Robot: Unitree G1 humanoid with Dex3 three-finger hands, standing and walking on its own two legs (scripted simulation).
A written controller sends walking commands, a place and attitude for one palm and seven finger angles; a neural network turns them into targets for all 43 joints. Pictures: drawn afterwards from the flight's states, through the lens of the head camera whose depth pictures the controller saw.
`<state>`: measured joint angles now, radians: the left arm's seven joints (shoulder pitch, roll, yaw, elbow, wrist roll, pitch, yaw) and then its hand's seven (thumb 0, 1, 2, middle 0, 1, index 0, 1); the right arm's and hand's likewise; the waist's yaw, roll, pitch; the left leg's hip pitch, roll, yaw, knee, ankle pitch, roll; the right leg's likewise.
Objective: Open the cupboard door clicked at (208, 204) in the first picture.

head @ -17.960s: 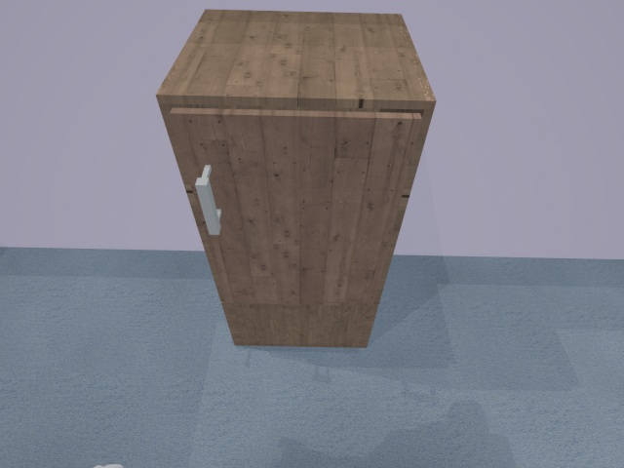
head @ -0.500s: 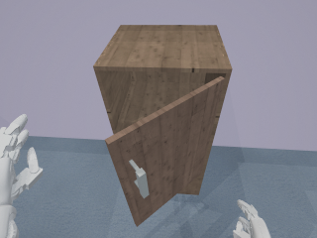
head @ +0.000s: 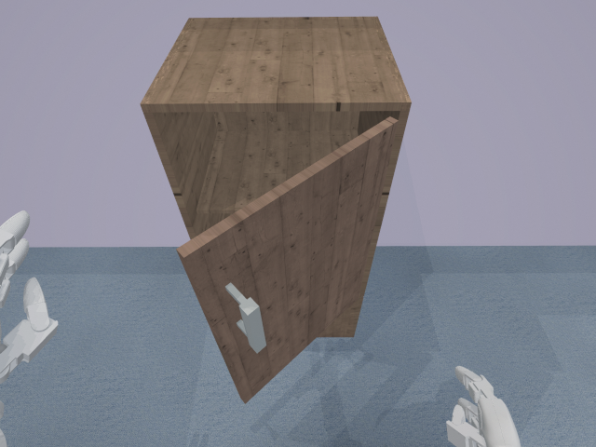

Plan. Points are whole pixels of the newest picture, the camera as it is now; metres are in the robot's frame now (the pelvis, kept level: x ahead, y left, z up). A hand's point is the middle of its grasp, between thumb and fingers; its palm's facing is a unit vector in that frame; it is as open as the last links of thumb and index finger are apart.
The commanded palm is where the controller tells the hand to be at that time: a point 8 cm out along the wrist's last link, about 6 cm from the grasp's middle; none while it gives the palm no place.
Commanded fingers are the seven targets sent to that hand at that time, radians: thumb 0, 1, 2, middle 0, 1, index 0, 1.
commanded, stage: step back with the hand held close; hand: left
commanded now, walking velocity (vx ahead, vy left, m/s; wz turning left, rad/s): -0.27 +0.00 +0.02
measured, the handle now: (245, 318) +0.31 +0.11 -0.03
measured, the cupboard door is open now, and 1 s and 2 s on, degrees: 43 43 43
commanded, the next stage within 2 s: stop stepping back and stand still in 1.44 s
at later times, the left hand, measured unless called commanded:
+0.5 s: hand out of the picture +0.14 +0.28 +0.15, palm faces +0.47 -0.75 -0.46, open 7.4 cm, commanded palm +0.08 +0.32 +0.18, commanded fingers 0.00 0.90 0.90 -0.20 -0.30 -0.20 -0.30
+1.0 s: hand out of the picture +0.12 +0.28 +0.17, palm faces +0.48 -0.73 -0.48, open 7.4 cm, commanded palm +0.06 +0.31 +0.18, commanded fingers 0.00 0.90 0.90 -0.20 -0.30 -0.20 -0.30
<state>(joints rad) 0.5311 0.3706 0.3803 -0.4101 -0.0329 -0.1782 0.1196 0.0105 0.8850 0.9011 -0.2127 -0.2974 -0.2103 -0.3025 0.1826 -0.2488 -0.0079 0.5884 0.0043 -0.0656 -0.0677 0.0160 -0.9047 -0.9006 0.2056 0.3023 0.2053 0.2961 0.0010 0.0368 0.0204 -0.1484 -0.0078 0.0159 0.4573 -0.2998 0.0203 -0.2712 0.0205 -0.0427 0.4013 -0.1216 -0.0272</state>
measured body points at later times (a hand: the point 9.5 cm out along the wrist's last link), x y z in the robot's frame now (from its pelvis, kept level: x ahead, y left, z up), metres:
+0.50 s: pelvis -0.06 +0.02 -0.02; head -0.05 +0.03 +0.43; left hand +0.11 +0.32 +0.18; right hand +0.11 -0.22 -0.09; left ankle -0.03 +0.10 -0.74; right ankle +0.06 -0.10 -0.74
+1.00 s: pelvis -0.08 +0.01 -0.03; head -0.05 +0.03 +0.42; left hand +0.09 +0.31 +0.19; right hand +0.09 -0.23 -0.10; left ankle -0.03 +0.10 -0.74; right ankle +0.00 -0.11 -0.74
